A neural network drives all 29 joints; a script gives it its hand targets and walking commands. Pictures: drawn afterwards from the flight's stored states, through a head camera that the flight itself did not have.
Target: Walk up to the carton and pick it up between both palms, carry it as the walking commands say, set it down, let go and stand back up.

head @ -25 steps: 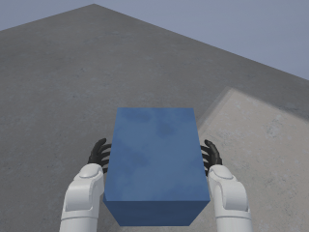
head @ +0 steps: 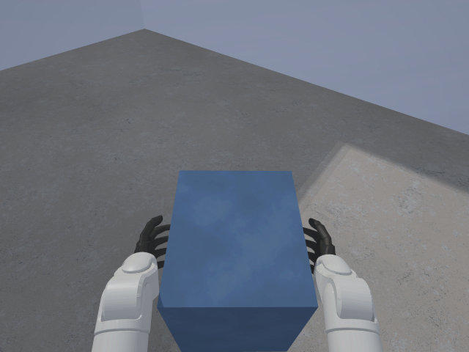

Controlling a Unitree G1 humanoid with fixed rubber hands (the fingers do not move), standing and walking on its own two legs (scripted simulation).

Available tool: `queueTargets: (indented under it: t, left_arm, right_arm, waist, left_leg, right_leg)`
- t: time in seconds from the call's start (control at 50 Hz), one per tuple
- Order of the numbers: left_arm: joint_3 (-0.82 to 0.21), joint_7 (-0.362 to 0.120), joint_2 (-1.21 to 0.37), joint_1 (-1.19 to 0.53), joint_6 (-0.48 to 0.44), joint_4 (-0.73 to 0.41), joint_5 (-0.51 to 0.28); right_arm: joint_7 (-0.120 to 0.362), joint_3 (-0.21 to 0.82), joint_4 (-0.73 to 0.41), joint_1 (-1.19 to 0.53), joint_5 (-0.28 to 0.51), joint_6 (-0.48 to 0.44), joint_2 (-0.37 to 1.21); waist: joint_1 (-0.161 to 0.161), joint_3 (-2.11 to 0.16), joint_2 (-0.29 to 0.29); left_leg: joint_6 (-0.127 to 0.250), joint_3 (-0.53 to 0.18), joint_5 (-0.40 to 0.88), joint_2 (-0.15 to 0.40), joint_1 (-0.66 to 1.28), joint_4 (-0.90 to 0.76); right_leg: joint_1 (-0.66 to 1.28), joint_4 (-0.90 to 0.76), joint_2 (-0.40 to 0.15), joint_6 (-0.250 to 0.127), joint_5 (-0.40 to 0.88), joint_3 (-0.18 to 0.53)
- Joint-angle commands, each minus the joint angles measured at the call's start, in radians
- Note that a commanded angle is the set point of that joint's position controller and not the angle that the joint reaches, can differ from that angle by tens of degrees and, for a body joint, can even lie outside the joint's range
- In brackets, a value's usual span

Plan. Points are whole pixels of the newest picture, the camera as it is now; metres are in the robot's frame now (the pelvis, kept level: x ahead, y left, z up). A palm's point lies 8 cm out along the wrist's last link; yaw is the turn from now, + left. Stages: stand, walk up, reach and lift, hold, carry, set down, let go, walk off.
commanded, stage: carry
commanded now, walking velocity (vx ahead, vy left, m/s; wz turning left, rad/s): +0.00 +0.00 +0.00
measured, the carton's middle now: (235, 264) +0.30 +0.00 -0.02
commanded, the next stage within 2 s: hold in 0.78 s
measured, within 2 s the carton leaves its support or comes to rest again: neither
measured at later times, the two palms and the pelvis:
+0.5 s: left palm (142, 280) +0.23 +0.15 +0.04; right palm (329, 280) +0.23 -0.15 +0.05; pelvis -0.03 +0.00 +0.01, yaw +0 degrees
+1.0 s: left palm (143, 280) +0.22 +0.15 +0.05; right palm (333, 278) +0.23 -0.15 +0.05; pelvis -0.04 -0.01 +0.01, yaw +1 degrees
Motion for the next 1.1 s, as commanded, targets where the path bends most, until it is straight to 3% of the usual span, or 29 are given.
queueTargets:
  t: [0.0, 0.06, 0.08, 0.1, 0.12, 0.14, 0.22, 0.24, 0.3, 0.32, 0.38, 0.4, 0.42, 0.44, 0.48, 0.52, 0.54, 0.66, 0.68, 0.7, 0.72, 0.76, 0.78, 0.8, 0.82, 0.84, 0.88, 1.0, 1.08]
  left_arm:
    - [-0.509, -0.186, -0.699, -0.535, -0.049, -0.011, -0.141]
    - [-0.559, -0.181, -0.707, -0.613, -0.046, -0.132, -0.183]
    - [-0.496, -0.186, -0.696, -0.604, -0.045, 0.005, -0.121]
    - [-0.569, -0.183, -0.71, -0.604, -0.027, -0.129, -0.187]
    - [-0.495, -0.192, -0.701, -0.599, -0.039, -0.015, -0.14]
    - [-0.484, -0.196, -0.714, -0.638, -0.045, 0.055, -0.114]
    - [-0.516, -0.195, -0.737, -0.635, -0.059, -0.001, -0.149]
    - [-0.567, -0.19, -0.734, -0.645, -0.056, -0.137, -0.199]
    - [-0.562, -0.181, -0.759, -0.618, -0.031, -0.13, -0.206]
    - [-0.524, -0.19, -0.734, -0.661, -0.048, -0.055, -0.153]
    - [-0.575, -0.192, -0.745, -0.658, -0.04, -0.153, -0.212]
    - [-0.527, -0.198, -0.737, -0.629, -0.038, -0.043, -0.175]
    - [-0.566, -0.183, -0.745, -0.682, -0.029, -0.186, -0.219]
    - [-0.523, -0.194, -0.746, -0.678, -0.039, -0.017, -0.168]
    - [-0.527, -0.194, -0.732, -0.676, -0.049, -0.075, -0.168]
    - [-0.519, -0.198, -0.755, -0.638, -0.045, 0.009, -0.158]
    - [-0.547, -0.193, -0.75, -0.65, -0.047, -0.111, -0.214]
    - [-0.519, -0.195, -0.729, -0.69, -0.045, -0.048, -0.168]
    - [-0.508, -0.198, -0.747, -0.659, -0.049, 0.007, -0.148]
    - [-0.591, -0.191, -0.755, -0.694, -0.026, -0.19, -0.233]
    - [-0.513, -0.197, -0.751, -0.631, -0.03, 0.057, -0.141]
    - [-0.552, -0.194, -0.743, -0.739, -0.058, -0.102, -0.193]
    - [-0.56, -0.2, -0.879, -0.667, -0.056, -0.043, -0.165]
    - [-0.629, -0.192, -0.926, -0.636, -0.076, -0.091, -0.186]
    - [-0.643, -0.191, -0.923, -0.667, -0.081, -0.13, -0.175]
    - [-0.626, -0.194, -0.916, -0.562, -0.076, -0.076, -0.181]
    - [-0.651, -0.205, -0.91, -0.55, -0.079, -0.141, -0.197]
    - [-0.576, -0.226, -0.879, -0.633, -0.067, -0.046, -0.139]
    - [-0.635, -0.244, -0.883, -0.685, -0.093, -0.088, -0.18]
  right_arm:
    - [0.212, 0.516, -0.084, -0.587, 0.151, -0.031, 0.671]
    - [0.219, 0.517, -0.094, -0.567, 0.168, -0.027, 0.696]
    - [0.218, 0.481, 0.023, -0.574, 0.12, -0.024, 0.695]
    - [0.221, 0.564, -0.149, -0.612, 0.197, -0.008, 0.705]
    - [0.222, 0.507, -0.064, -0.626, 0.132, -0.024, 0.671]
    - [0.221, 0.463, 0.023, -0.641, 0.098, -0.028, 0.674]
    - [0.22, 0.487, -0.02, -0.612, 0.13, -0.041, 0.72]
    - [0.218, 0.531, -0.134, -0.602, 0.171, -0.036, 0.712]
    - [0.211, 0.561, -0.245, -0.716, 0.214, -0.024, 0.702]
    - [0.218, 0.49, -0.051, -0.645, 0.135, -0.026, 0.7]
    - [0.222, 0.542, -0.134, -0.604, 0.194, -0.021, 0.742]
    - [0.22, 0.505, -0.055, -0.619, 0.154, -0.018, 0.724]
    - [0.218, 0.563, -0.209, -0.696, 0.226, -0.014, 0.737]
    - [0.221, 0.479, -0.018, -0.62, 0.127, -0.017, 0.695]
    - [0.225, 0.5, -0.056, -0.629, 0.153, -0.025, 0.727]
    - [0.223, 0.472, -0.024, -0.618, 0.128, -0.032, 0.699]
    - [0.216, 0.539, -0.164, -0.668, 0.186, -0.032, 0.708]
    - [0.225, 0.502, -0.06, -0.644, 0.147, -0.023, 0.705]
    - [0.222, 0.49, -0.03, -0.65, 0.134, -0.028, 0.72]
    - [0.222, 0.55, -0.188, -0.659, 0.211, -0.011, 0.733]
    - [0.226, 0.465, 0.053, -0.584, 0.118, -0.013, 0.721]
    - [0.229, 0.52, -0.053, -0.638, 0.169, -0.029, 0.745]
    - [0.214, 0.483, -0.068, -0.556, 0.144, -0.037, 0.821]
    - [0.223, 0.522, -0.113, -0.542, 0.173, -0.055, 0.839]
    - [0.223, 0.529, -0.151, -0.579, 0.173, -0.062, 0.828]
    - [0.216, 0.545, -0.163, -0.542, 0.172, -0.045, 0.823]
    - [0.215, 0.589, -0.214, -0.516, 0.183, -0.047, 0.826]
    - [0.23, 0.512, -0.114, -0.603, 0.136, -0.024, 0.818]
    - [0.227, 0.536, -0.099, -0.575, 0.148, -0.047, 0.872]
  waist:
    - [0.014, -0.218, -0.042]
    - [0.02, -0.139, 0.08]
    - [0.017, -0.175, -0.001]
    - [0.014, -0.132, -0.011]
    - [0.014, -0.127, -0.049]
    - [0.015, -0.105, 0.02]
    - [0.008, -0.173, -0.032]
    - [0.008, -0.214, -0.063]
    - [0.016, -0.199, 0.004]
    - [0.009, -0.216, -0.009]
    - [0.009, -0.194, -0.02]
    - [0.01, -0.168, -0.028]
    - [0.013, -0.199, 0.002]
    - [0.009, -0.184, 0.0]
    - [0.008, -0.191, -0.044]
    - [0.013, -0.189, 0.043]
    - [0.01, -0.216, -0.031]
    - [0.005, -0.198, -0.044]
    - [0.007, -0.173, -0.023]
    - [0.012, -0.185, 0.067]
    - [0.006, -0.197, 0.038]
    - [0.005, -0.201, -0.022]
    - [-0.052, -0.132, 0.139]
    - [-0.045, -0.178, 0.108]
    - [-0.031, -0.224, 0.164]
    - [-0.046, -0.201, 0.055]
    - [-0.059, -0.291, 0.034]
    - [-0.061, -0.178, 0.065]
    - [-0.081, -0.208, 0.053]
  left_leg:
    - [0.012, -0.158, 0.277, 0.141, 0.018, -0.209]
    - [0.01, -0.16, 0.176, 0.135, -0.041, -0.257]
    - [0.009, -0.16, 0.137, 0.127, -0.031, -0.237]
    - [0.007, -0.151, 0.097, 0.124, -0.026, -0.249]
    - [0.018, -0.18, 0.079, 0.129, -0.063, -0.283]
    - [0.012, -0.203, 0.074, 0.156, -0.065, -0.334]
    - [0.0, -0.138, 0.115, 0.126, -0.001, -0.264]
    - [0.009, -0.139, 0.138, 0.127, 0.044, -0.258]
    - [0.014, -0.144, 0.234, 0.133, 0.041, -0.269]
    - [0.014, -0.157, 0.258, 0.141, 0.045, -0.259]
    - [0.011, -0.144, 0.237, 0.147, 0.04, -0.252]
    - [0.015, -0.154, 0.232, 0.146, 0.003, -0.266]
    - [0.003, -0.144, 0.262, 0.136, 0.006, -0.259]
    - [0.002, -0.139, 0.251, 0.126, 0.025, -0.26]
    - [0.011, -0.15, 0.25, 0.15, 0.015, -0.259]
    - [0.014, -0.149, 0.304, 0.146, 0.033, -0.257]
    - [0.016, -0.155, 0.317, 0.148, 0.034, -0.241]
    - [0.013, -0.143, 0.21, 0.138, 0.032, -0.258]
    - [0.005, -0.141, 0.213, 0.141, 0.025, -0.271]
    - [0.016, -0.163, 0.29, 0.151, 0.005, -0.281]
    - [0.011, -0.146, 0.27, 0.147, 0.034, -0.254]
    - [0.016, -0.143, 0.3, 0.144, 0.052, -0.255]
    - [-0.031, -0.187, 0.285, -0.041, 0.14, -0.327]
    - [-0.025, -0.24, 0.505, -0.015, 0.212, -0.305]
    - [-0.028, -0.237, 0.537, -0.022, 0.199, -0.297]
    - [-0.023, -0.242, 0.578, -0.007, 0.232, -0.302]
    - [-0.031, -0.238, 0.646, -0.021, 0.267, -0.29]
    - [-0.002, -0.234, 0.357, -0.034, 0.139, -0.356]
    - [-0.01, -0.219, 0.351, -0.055, 0.157, -0.334]
  right_leg:
    - [0.138, -0.219, -0.098, -0.05, 0.277, 0.101]
    - [0.118, -0.249, -0.097, -0.045, 0.172, 0.088]
    - [0.16, -0.278, -0.104, -0.054, 0.185, 0.103]
    - [0.098, -0.305, -0.105, -0.058, 0.165, 0.136]
    - [0.115, -0.297, -0.096, -0.047, 0.134, 0.107]
    - [0.11, -0.278, -0.082, -0.05, 0.08, 0.087]
    - [0.101, -0.321, -0.101, -0.051, 0.129, 0.129]
    - [0.109, -0.304, -0.104, -0.051, 0.158, 0.119]
    - [0.105, -0.286, -0.086, -0.05, 0.228, 0.111]
    - [0.127, -0.288, -0.084, -0.056, 0.225, 0.095]
    - [0.105, -0.293, -0.098, -0.054, 0.253, 0.118]
    - [0.118, -0.292, -0.093, -0.051, 0.237, 0.11]
    - [0.155, -0.273, -0.099, -0.05, 0.288, 0.103]
    - [0.099, -0.274, -0.091, -0.05, 0.271, 0.106]
    - [0.122, -0.289, -0.086, -0.046, 0.25, 0.105]
    - [0.11, -0.288, -0.086, -0.059, 0.266, 0.099]
    - [0.124, -0.28, -0.088, -0.051, 0.324, 0.104]
    - [0.101, -0.292, -0.09, -0.055, 0.239, 0.112]
    - [0.087, -0.292, -0.093, -0.053, 0.231, 0.109]
    - [0.128, -0.281, -0.081, -0.054, 0.253, 0.096]
    - [0.116, -0.273, -0.088, -0.053, 0.265, 0.098]
    - [0.114, -0.265, -0.091, -0.047, 0.306, 0.105]
    - [0.281, -0.29, 0.157, -0.088, 0.228, 0.089]
    - [0.255, -0.259, 0.174, -0.083, 0.352, 0.095]
    - [0.304, -0.265, 0.168, -0.083, 0.384, 0.114]
    - [0.31, -0.27, 0.169, -0.077, 0.404, 0.107]
    - [0.363, -0.283, 0.16, -0.06, 0.497, 0.122]
    - [0.383, -0.296, 0.157, -0.067, 0.329, 0.135]
    - [0.351, -0.308, 0.148, -0.061, 0.339, 0.149]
